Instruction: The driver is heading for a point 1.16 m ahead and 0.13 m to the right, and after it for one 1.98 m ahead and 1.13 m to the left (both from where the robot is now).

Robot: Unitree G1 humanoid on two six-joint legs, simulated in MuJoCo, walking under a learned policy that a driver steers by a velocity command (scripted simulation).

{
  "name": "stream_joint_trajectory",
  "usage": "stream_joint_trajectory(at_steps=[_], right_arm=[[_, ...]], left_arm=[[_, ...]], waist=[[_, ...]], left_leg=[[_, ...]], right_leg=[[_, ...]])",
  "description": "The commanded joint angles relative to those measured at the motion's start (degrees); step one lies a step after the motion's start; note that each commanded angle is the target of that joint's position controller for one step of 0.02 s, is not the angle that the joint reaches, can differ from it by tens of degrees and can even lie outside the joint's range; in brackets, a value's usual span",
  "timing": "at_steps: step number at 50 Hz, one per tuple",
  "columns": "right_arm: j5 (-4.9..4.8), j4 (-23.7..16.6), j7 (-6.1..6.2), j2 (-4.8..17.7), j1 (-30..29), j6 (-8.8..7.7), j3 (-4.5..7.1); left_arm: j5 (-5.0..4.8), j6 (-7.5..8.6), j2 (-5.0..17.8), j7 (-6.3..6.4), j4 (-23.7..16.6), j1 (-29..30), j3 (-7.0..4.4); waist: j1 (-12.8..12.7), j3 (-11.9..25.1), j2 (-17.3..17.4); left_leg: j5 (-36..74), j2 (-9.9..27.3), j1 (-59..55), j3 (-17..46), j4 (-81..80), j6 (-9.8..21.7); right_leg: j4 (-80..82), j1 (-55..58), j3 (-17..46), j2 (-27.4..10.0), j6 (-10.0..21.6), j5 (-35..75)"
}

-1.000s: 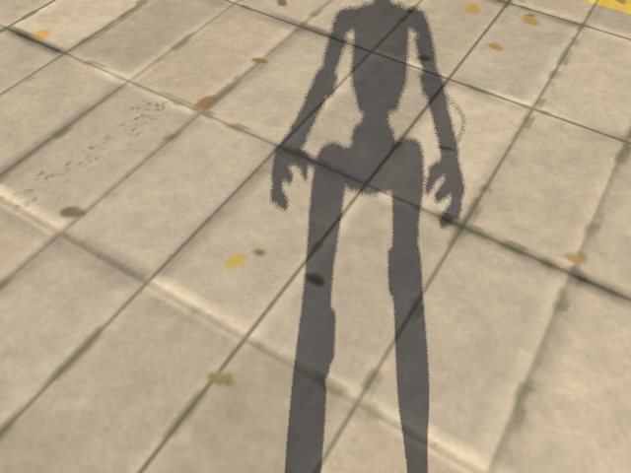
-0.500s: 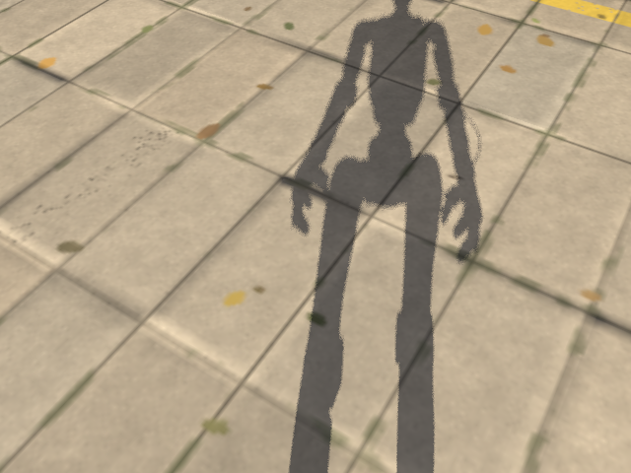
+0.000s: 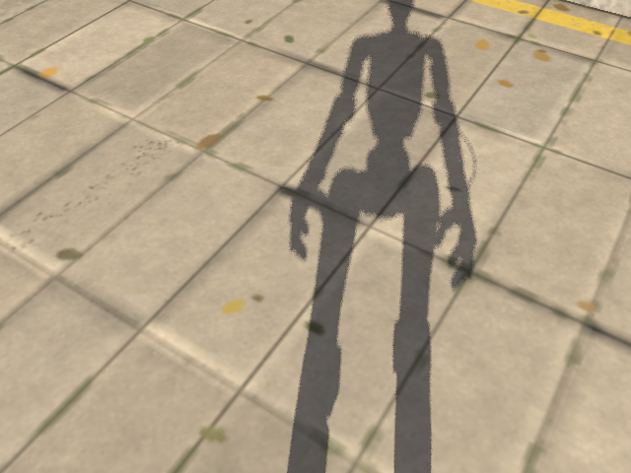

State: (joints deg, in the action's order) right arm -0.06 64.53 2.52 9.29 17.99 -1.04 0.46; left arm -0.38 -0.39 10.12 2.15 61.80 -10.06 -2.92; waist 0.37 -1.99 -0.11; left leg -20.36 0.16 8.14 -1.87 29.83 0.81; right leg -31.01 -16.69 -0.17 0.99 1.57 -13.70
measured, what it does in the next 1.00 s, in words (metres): walks ahead: left foot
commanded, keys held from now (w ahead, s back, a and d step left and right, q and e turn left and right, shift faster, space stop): w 1.00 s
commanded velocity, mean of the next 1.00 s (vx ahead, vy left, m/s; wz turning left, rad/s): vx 0.41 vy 0.00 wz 0.00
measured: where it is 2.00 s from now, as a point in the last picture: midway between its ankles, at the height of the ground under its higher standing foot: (323, 297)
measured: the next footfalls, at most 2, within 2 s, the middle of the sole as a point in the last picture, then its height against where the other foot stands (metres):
left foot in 0.74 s outside the picture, level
right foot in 1.32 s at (377, 352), level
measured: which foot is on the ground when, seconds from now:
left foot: down 0.00-0.24, up 0.26-0.72, down 0.74-1.00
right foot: down 0.00-0.74, up 0.76-1.00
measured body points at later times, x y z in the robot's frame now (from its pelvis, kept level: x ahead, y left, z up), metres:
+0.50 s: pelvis +0.14 -0.05 +0.01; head +0.15 -0.06 +0.46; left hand +0.07 +0.18 -0.13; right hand +0.28 -0.30 -0.11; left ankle +0.24 +0.12 -0.66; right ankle +0.07 -0.13 -0.73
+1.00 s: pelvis +0.42 +0.03 +0.01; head +0.44 +0.04 +0.46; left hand +0.54 +0.30 -0.12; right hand +0.44 -0.22 -0.13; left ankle +0.43 +0.11 -0.73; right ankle +0.49 -0.14 -0.65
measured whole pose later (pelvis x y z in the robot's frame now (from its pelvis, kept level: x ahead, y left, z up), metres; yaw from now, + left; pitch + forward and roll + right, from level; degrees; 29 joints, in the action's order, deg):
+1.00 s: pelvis +0.42 +0.03 +0.01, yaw +1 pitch +1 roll +1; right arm 0.4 59.1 -1.7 12.2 17.7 -6.1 2.9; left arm -1.0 5.0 14.8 1.3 53.9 -9.4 -3.9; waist 2.2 -0.4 -2.4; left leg -8.2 -4.3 9.5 -4.4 16.9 4.9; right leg -61.8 -37.3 2.1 -8.2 2.8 -10.4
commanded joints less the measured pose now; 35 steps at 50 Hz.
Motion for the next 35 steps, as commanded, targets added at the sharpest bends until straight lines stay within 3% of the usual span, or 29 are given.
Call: stream_joint_trajectory(at_steps=[1,3,4,5,7,8,9,11,12,13,14,15,16,17,19,21,26,31,33,35], right_arm=[[-0.85,-0.91,0.46,7.67,5.92,-0.42,1.82],[-1.53,-1.01,0.33,11.42,8.39,-1.74,3.21],[-1.35,-1.48,0.26,12.23,7.40,-2.34,3.69],[-0.93,-1.95,0.05,11.53,6.97,-2.97,3.66],[-1.35,-2.91,-0.69,10.02,5.69,-3.68,3.49],[-1.65,-3.26,-0.97,10.25,4.84,-3.61,3.56],[-1.90,-3.62,-1.25,10.81,3.58,-3.37,3.67],[-1.73,-4.13,-1.53,11.33,3.40,-3.08,3.68],[-1.62,-5.18,-1.61,9.83,0.84,-3.38,3.20],[-1.28,-7.47,-1.56,4.76,0.70,-4.24,2.00],[-2.00,-8.79,-1.60,4.69,-1.02,-5.21,2.03],[-3.21,-9.85,-2.02,6.64,-2.97,-5.82,2.54],[-3.25,-9.90,-2.34,7.43,-3.63,-6.08,2.71],[-2.51,-9.58,-2.22,7.71,-3.58,-6.17,3.15],[-1.74,-9.10,-2.28,8.41,-2.97,-5.43,4.07],[-1.48,-9.49,-2.52,6.92,-4.56,-4.54,4.06],[-1.16,-14.43,-3.01,5.30,-17.78,-4.21,3.10],[-1.70,-17.22,-4.54,6.12,-25.34,-4.58,2.53],[-1.72,-18.10,-5.22,6.92,-26.10,-4.98,2.61],[-1.68,-17.56,-5.41,9.32,-21.63,-5.28,3.68]], left_arm=[[-0.44,0.92,5.81,0.17,-1.65,-0.03,-1.12],[-0.99,3.03,3.30,-0.67,-3.59,3.92,-0.51],[-0.99,3.91,3.57,-1.16,-4.23,5.16,-0.51],[-1.20,4.57,3.86,-1.55,-4.66,5.40,-0.59],[-1.86,5.55,4.54,-2.09,-5.16,5.33,-0.64],[-2.02,5.92,4.52,-2.23,-4.96,4.76,-0.75],[-1.90,6.10,4.06,-2.37,-3.84,2.35,-0.89],[-1.61,5.59,5.16,-2.43,0.57,-8.71,-2.19],[-1.55,5.48,7.58,-2.29,2.36,-16.66,-3.21],[-1.41,5.59,14.87,-2.09,3.01,-24.56,-4.71],[-0.11,6.53,12.05,-2.71,3.36,-24.81,-3.24],[-0.04,7.32,9.29,-2.78,1.61,-18.12,-1.94],[-0.03,7.64,7.23,-3.10,-0.19,-12.83,-1.01],[-0.01,7.63,6.91,-3.46,-1.27,-9.69,-0.46],[0.31,7.10,5.27,-3.44,-1.34,-9.84,0.40],[0.53,6.77,6.20,-2.76,-0.52,-13.26,0.52],[0.71,6.28,9.08,-1.28,-1.30,-15.47,0.19],[-0.40,5.92,9.38,-1.02,-0.38,-18.99,-0.43],[-0.53,5.52,9.98,-0.96,-0.37,-18.68,-0.89],[-0.33,5.08,11.48,-0.99,-0.91,-17.06,-1.44]], waist=[[1.08,-5.31,3.34],[2.66,-8.25,9.77],[2.67,-9.91,10.14],[2.41,-10.32,9.38],[1.61,-9.69,7.42],[0.83,-8.72,6.91],[-0.77,-7.41,6.66],[-4.87,-2.71,5.72],[-8.61,-0.27,0.10],[-9.87,4.15,-16.88],[-8.78,5.23,-15.24],[-5.62,-0.02,-8.72],[-3.81,-1.95,-5.31],[-2.26,-2.92,-3.10],[-0.79,-2.90,-3.74],[-0.95,-2.96,-3.66],[-3.11,-5.08,-3.54],[-4.27,-7.21,-3.75],[-3.39,-6.72,-4.08],[-0.07,-2.50,-6.10]], left_leg=[[-23.46,4.85,9.97,7.58,-11.81,5.93],[-28.50,15.40,5.95,21.90,-19.81,11.38],[-25.97,19.70,5.22,26.66,-21.68,13.54],[-21.96,21.05,3.50,27.86,-21.69,14.17],[-13.34,18.90,-0.32,23.14,-19.81,11.88],[-9.92,16.38,0.63,18.84,-18.62,10.22],[-7.07,13.60,4.49,14.34,-16.54,8.94],[2.09,9.25,12.27,9.23,-8.78,7.29],[10.05,5.79,17.41,4.46,4.65,4.80],[2.33,-1.34,29.94,-3.05,27.21,0.42],[-10.22,-2.10,36.44,4.92,41.00,1.29],[-6.52,1.99,41.59,7.47,46.59,3.34],[-0.25,4.65,41.47,7.00,46.12,4.60],[4.61,6.39,39.79,6.31,42.60,4.93],[8.96,7.94,34.14,4.94,36.37,4.24],[11.53,7.66,34.23,3.02,32.72,2.72],[21.05,6.13,34.35,1.39,13.94,0.58],[23.16,4.69,32.54,0.79,4.65,1.96],[20.37,4.03,30.99,0.50,2.28,3.43],[16.63,1.15,21.93,-1.50,1.47,5.20]], right_leg=[[0.54,-2.58,-0.47,0.90,2.52,-21.45],[-10.61,-10.87,-3.59,1.12,2.04,-11.53],[-15.60,-14.55,-1.89,-1.51,2.58,-9.14],[-18.75,-17.78,-0.49,-3.20,3.17,-11.38],[-14.05,-18.60,-0.08,-4.89,3.89,-13.61],[-8.30,-13.77,-1.96,-4.03,3.90,-11.86],[-2.63,-5.22,-5.00,-1.93,3.51,-7.19],[0.48,12.75,-7.44,2.30,2.44,-0.93],[4.94,20.59,1.19,-2.97,4.55,-3.07],[15.47,30.33,26.49,-17.46,12.32,-8.19],[21.90,28.66,43.24,-24.20,17.21,-14.13],[21.33,24.80,38.50,-24.12,15.60,-17.03],[21.61,21.13,30.34,-21.12,13.14,-14.62],[22.47,17.78,23.87,-18.61,11.24,-8.86],[23.46,13.78,14.23,-14.38,8.53,1.69],[23.97,13.58,10.03,-13.16,8.86,9.50],[26.03,12.12,5.70,-12.78,9.22,13.41],[25.40,17.05,3.37,-14.95,8.81,13.66],[22.82,20.56,2.69,-16.18,8.12,17.95],[16.04,22.47,1.57,-16.33,6.95,35.01]])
